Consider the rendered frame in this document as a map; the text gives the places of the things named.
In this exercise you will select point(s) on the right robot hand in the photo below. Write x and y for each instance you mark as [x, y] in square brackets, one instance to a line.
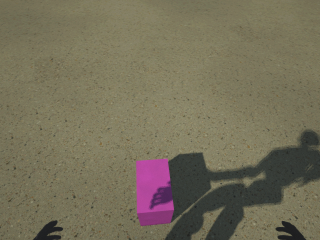
[290, 229]

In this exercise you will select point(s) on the left robot hand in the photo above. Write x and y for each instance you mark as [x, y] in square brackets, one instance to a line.
[47, 229]

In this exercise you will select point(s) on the carton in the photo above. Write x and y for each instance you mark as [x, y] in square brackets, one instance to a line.
[153, 192]

